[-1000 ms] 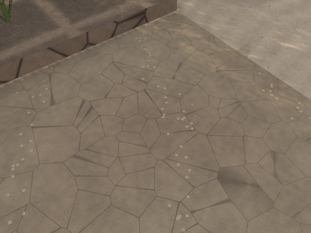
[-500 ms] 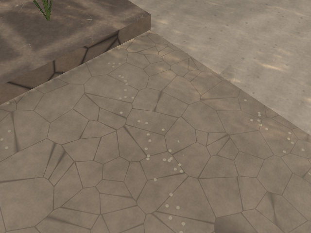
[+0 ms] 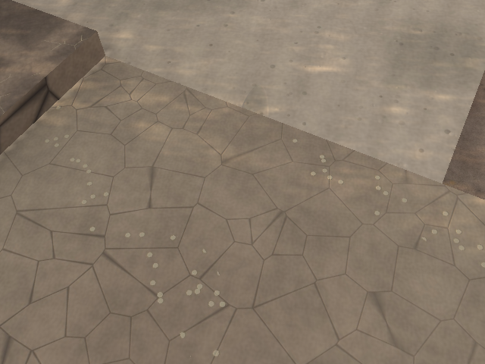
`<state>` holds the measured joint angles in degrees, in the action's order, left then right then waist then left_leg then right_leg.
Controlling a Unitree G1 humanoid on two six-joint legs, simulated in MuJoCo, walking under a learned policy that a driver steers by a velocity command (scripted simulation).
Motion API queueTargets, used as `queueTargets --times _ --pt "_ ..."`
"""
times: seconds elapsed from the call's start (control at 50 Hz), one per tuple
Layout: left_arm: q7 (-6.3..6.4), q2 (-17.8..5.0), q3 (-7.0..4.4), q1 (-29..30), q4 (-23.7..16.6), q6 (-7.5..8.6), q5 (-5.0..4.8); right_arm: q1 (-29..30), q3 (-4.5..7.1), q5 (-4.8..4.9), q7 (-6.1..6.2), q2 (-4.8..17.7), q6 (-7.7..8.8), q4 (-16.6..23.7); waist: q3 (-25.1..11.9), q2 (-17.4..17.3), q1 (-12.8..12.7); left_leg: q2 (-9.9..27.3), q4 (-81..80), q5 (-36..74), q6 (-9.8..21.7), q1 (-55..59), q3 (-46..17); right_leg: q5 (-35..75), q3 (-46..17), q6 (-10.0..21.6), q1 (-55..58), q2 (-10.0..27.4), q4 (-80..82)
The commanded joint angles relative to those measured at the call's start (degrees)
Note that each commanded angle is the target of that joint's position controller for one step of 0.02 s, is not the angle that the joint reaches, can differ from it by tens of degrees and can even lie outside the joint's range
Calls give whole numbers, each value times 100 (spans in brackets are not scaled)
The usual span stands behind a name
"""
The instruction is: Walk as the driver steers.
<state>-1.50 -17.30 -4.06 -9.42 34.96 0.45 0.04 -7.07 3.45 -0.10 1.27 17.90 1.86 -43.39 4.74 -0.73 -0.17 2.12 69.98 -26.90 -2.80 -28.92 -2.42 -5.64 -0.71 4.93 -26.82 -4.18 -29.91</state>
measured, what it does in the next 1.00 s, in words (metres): steps on the spot, turning right: left foot, then right foot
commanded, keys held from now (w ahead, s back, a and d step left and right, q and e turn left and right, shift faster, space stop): e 0.48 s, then no key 0.52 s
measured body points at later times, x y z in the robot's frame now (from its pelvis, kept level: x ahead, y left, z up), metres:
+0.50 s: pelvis +0.06 +0.05 +0.01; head +0.10 +0.07 +0.46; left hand +0.30 +0.29 -0.08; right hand +0.11 -0.26 -0.07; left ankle +0.11 +0.17 -0.73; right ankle +0.02 -0.07 -0.64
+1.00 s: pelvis +0.05 +0.02 +0.01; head +0.05 +0.01 +0.46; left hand +0.30 +0.16 -0.09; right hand +0.04 -0.28 -0.11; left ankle +0.10 +0.16 -0.73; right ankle +0.00 -0.08 -0.73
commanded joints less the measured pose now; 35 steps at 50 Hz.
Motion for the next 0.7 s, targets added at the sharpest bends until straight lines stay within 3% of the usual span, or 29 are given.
queueTargets --times 0.02,0.06,0.12,0.18,0.26,0.3,0.32,0.34,0.36,0.38,0.4,0.42,0.44,0.5,0.56,0.62,0.66,0.68,0.7 --pt "110 -877 -263 53 -469 46 79 -607 163 -57 82 556 -81 194 -1330 515 235 65 -433 383 -41 -160 -174 1745 -1793 1052 1088 1413 1098" --pt "188 -949 -295 -22 -440 24 42 -495 123 -73 117 449 -101 211 -1419 507 194 -27 -951 520 -137 -169 -208 1755 -1774 1045 1092 1359 1046" --pt "298 -964 -306 22 -476 -88 -20 -227 98 -46 118 411 -150 274 -1425 624 97 -103 -1591 915 -214 -138 -316 448 -1951 901 1036 1231 1077" --pt "330 -943 -304 71 -512 -173 -5 6 98 -13 78 409 -141 356 -1213 826 1 -211 -2210 1060 -202 54 -360 -659 -2217 780 853 1110 1145" --pt "295 -905 -304 -9 -519 -242 -24 26 130 26 -8 458 -14 421 -1165 1028 -77 -354 -3127 840 -64 453 -352 -354 -2684 717 1132 1120 873" --pt "304 -856 -285 107 -550 -290 -96 -296 175 35 -64 467 45 342 -1146 1016 147 -362 -4320 1425 107 1134 -224 -123 -2736 518 1067 933 561" --pt "314 -717 -246 -9 -548 -302 -115 -466 253 -22 -64 690 52 315 -1175 756 162 122 -4800 1818 297 1726 -507 -574 -2533 261 722 670 188" --pt "304 -409 -169 -229 -591 -303 -91 -387 349 -140 -23 1168 4 395 -1149 -573 -87 1404 -5127 2378 860 2233 -1685 -2041 -1576 -117 -108 9 -1008" --pt "285 -736 -269 -104 -753 -230 -99 -377 381 -311 -38 1230 -30 367 -899 -1794 -88 2123 -5366 3220 1737 1916 -2818 -3104 -747 -414 -889 -465 -2271" --pt "267 -1132 -397 -286 -597 -200 -32 -95 300 -258 -16 903 -16 541 -875 -1211 -115 2115 -5236 3437 1828 1887 -2511 -2821 -888 -601 -924 -114 -3241" --pt "260 -1161 -443 -384 -421 -232 -76 111 245 -175 19 652 -30 597 -844 -824 -170 1724 -5074 3435 1545 1897 -1848 -2458 -807 -705 -919 -56 -3614" --pt "288 -996 -421 -481 -295 -302 -86 234 218 -90 43 551 -57 642 -810 -650 -204 1393 -4969 3327 1313 2006 -1380 -2195 -711 -818 -986 -3 -3883" --pt "286 -861 -382 -467 -287 -355 -84 222 195 -27 64 501 -75 652 -737 -652 -128 1339 -4947 3502 1315 2074 -1150 -1995 -659 -917 -1131 42 -4124" --pt "249 -517 -247 -31 -467 -380 -155 -65 210 -81 116 568 -177 603 -716 -827 127 1135 -5032 3584 1401 2302 -601 -1716 -251 -1059 -1076 192 -3498" --pt "213 -322 -133 187 -577 -349 -84 -170 272 -59 94 767 -239 552 -940 -1017 250 1240 -4941 3717 1494 2426 -447 -1956 -102 -1045 -398 341 -2374" --pt "175 -392 -126 140 -544 -343 -77 -160 309 35 9 906 -247 503 -994 -1178 275 1375 -4883 3761 1543 2278 -457 -1922 138 -909 351 333 -1344" --pt "148 -389 -140 -118 -404 -342 -72 -93 283 129 -21 895 -247 449 -956 -1103 117 1331 -4676 3623 1439 2160 -423 -1232 255 -721 921 272 -199" --pt "134 -354 -139 -322 -288 -332 -56 -84 244 182 -26 814 -243 403 -927 -1017 -11 1238 -4518 3466 1272 1945 -328 -551 340 -566 1442 202 671" --pt "149 -466 -148 -346 -291 -329 -30 -384 179 174 -44 637 -202 262 -972 -751 10 1088 -4349 2946 894 1536 -190 88 28 -395 2126 372 1119"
